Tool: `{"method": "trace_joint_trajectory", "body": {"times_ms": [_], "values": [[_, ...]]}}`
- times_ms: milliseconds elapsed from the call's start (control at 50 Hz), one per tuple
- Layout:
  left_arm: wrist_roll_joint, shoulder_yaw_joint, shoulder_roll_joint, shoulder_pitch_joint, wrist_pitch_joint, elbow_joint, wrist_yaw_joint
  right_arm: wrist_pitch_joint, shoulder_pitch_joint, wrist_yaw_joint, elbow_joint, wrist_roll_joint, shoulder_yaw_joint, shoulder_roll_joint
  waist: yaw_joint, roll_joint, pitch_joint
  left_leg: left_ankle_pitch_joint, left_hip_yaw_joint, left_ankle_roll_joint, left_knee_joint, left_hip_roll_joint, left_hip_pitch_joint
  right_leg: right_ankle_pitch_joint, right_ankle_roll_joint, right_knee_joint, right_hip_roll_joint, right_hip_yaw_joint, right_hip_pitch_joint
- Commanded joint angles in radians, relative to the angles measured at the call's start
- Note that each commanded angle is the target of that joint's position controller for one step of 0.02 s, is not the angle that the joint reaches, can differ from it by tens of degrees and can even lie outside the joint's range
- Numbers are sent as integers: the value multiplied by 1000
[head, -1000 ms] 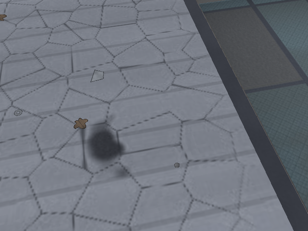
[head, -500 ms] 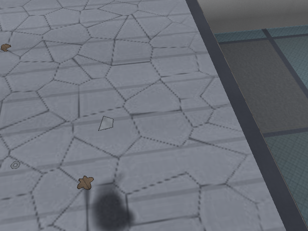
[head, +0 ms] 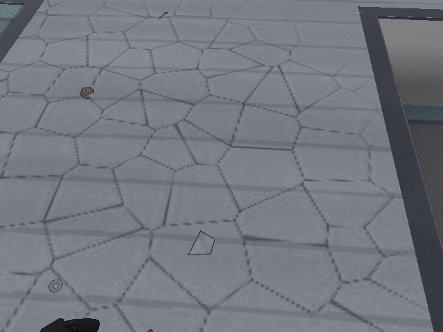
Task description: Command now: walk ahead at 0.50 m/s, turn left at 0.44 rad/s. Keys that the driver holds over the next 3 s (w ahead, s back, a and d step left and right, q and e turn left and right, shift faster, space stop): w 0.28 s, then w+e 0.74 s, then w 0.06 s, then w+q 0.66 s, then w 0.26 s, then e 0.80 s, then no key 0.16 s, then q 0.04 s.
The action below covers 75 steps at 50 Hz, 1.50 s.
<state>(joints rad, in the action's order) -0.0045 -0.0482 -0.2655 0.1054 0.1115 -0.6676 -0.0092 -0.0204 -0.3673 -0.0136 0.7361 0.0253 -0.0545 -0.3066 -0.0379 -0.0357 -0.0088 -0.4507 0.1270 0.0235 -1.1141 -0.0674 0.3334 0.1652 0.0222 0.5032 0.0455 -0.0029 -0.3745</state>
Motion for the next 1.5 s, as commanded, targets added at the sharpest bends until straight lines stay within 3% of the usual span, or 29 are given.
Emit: {"method": "trace_joint_trajectory", "body": {"times_ms": [20,60,160,300,340,360,380,400,420,440,500,600,760,840,880,900,920,940,960,1000,1080,1180,1280,1360,1420,1440,1460,1480,1500], "values": [[-9,-30,-98,134,-6,-3,3,-21,86,6,-116,-12,-31,-108,77,113,3,95,12,-16,-87,135,385,69,173,-263,-308,-375,317],[-5,-29,-94,123,1,-21,-3,-17,65,14,-112,-1,-20,-61,47,140,-8,109,-8,-18,-19,148,329,-5,183,-310,-277,-289,238],[12,-48,-164,133,4,-65,-3,-37,186,30,-139,-22,9,-19,59,98,-15,313,-64,-29,280,172,305,-204,200,-354,-259,-132,222],[40,-54,-213,258,-29,-141,-4,-56,374,51,-194,-7,8,-46,112,110,-38,380,-118,6,554,119,206,-242,150,-297,-291,-99,327],[42,-52,-225,251,-43,-153,-1,-61,296,50,-180,-10,-11,-76,43,117,-3,355,-140,35,627,84,54,-395,123,-191,-283,-97,332],[39,-44,-210,253,-45,-154,1,-61,170,42,-141,-17,-35,-119,-21,102,75,368,-152,59,650,67,-144,-491,97,-43,-237,-62,288],[20,-22,-161,240,-39,-132,2,-57,-2,29,-113,-31,-59,-186,-101,50,209,396,-22,112,609,204,-426,-330,55,213,-185,-25,120],[13,14,-46,341,-24,-103,1,-45,-73,20,-103,-45,-77,-276,-68,-208,353,239,409,251,680,478,-739,239,-18,587,-34,27,-250],[32,-6,-129,315,-13,-121,1,-43,-95,22,-100,-39,-57,-193,-102,-168,381,127,554,267,767,489,-703,415,-18,736,-41,-112,-341],[54,-26,-182,249,-12,-99,-2,-45,-39,23,-92,-31,-41,-150,-88,-127,226,126,400,227,785,458,-595,349,-12,779,-87,-113,-415],[33,-31,-147,199,-37,-93,6,-64,118,32,-85,-36,-18,-62,6,-97,51,281,122,174,889,346,-280,160,-20,671,-176,-91,-314],[29,-23,-80,172,-80,-77,9,-96,152,24,-36,-44,-36,-76,49,-38,-14,469,-80,181,984,340,-189,0,-47,555,-185,-109,-308],[24,-7,-58,-62,-74,15,-39,-69,74,3,33,-19,-63,-145,-25,0,-87,506,-273,134,980,353,-320,-184,2,178,-157,-8,-297],[21,-28,-101,-52,-80,51,-53,-38,73,-3,48,0,-78,-191,15,-35,-40,913,-324,94,799,367,-428,-3,69,140,-80,82,-198],[28,-77,-179,193,-85,-6,-42,-22,95,-10,40,5,-74,-189,155,-25,99,1078,-373,45,450,311,-343,-14,130,75,17,124,148],[32,-114,-274,349,-97,-41,-20,-28,71,-13,22,-21,-54,-144,208,96,192,756,-377,-7,131,263,-95,-32,191,48,-94,-88,452],[39,-121,-372,298,-86,-24,-17,-58,-22,2,-35,-52,-8,1,72,331,283,-135,-245,-69,-199,48,339,173,386,-77,-331,-673,741],[32,-95,-280,320,-71,4,-23,-95,99,15,-41,-9,-19,-90,159,189,357,-144,-41,-48,-279,54,446,282,389,-216,-374,-822,768],[23,-80,-228,286,-56,-4,-25,-114,187,21,-70,24,-31,-131,162,145,211,-43,-43,-21,-252,97,515,204,339,-232,-351,-682,672],[23,-60,-167,164,-50,14,-20,-124,193,7,-54,-20,-31,-121,78,54,86,92,-43,-16,-82,170,404,-16,280,-226,-268,-468,401],[8,-49,-146,123,-42,29,-1,-81,145,13,-36,-37,-31,-88,20,72,57,197,-71,-62,68,190,276,-274,278,-285,-217,-303,206],[8,-43,-159,180,-35,-20,14,-75,283,27,-54,-22,-5,-38,84,98,1,541,-111,-70,397,176,261,-266,202,-322,-162,-126,186],[6,-45,-177,243,-33,-79,9,-81,389,53,-88,-2,0,-48,134,85,-59,595,-110,-17,544,151,320,-194,185,-331,-241,-109,341],[8,-54,-193,235,-53,-102,20,-83,376,78,-108,-5,-4,-61,105,93,-46,418,-125,44,578,106,329,-473,149,-225,-286,-61,490],[4,-52,-203,186,-72,-82,37,-72,100,67,-48,-15,-52,-147,-48,94,141,403,-185,115,599,12,-82,-872,82,164,-215,33,420],[-20,-33,-162,234,-64,-55,44,-65,-38,57,-35,-16,-75,-233,-72,-45,264,463,89,205,570,199,-407,-538,35,492,-155,67,155],[-26,0,-57,335,-38,-46,22,-69,-62,62,-26,-4,-75,-250,-4,-252,360,231,604,371,704,384,-702,355,-24,783,50,-13,-237],[7,-12,-144,239,-9,-43,5,-66,-80,58,-26,5,-54,-159,-70,-140,340,69,644,334,790,370,-719,373,-8,856,3,-133,-353],[36,-18,-171,134,11,-3,-5,-63,-16,50,-42,-4,-48,-143,-73,-80,196,92,520,297,815,348,-596,283,4,831,-43,-124,-411]]}}
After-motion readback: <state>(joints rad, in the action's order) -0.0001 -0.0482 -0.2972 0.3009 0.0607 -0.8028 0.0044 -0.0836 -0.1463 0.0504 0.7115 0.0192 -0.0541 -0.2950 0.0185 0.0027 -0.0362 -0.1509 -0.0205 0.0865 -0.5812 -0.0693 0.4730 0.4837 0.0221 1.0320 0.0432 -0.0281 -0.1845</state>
